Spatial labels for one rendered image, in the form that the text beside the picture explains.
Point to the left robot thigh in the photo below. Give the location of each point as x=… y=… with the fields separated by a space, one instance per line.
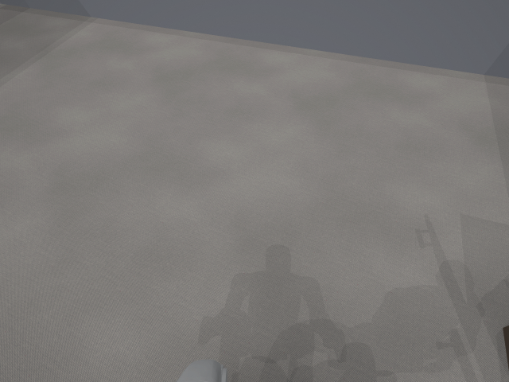
x=204 y=371

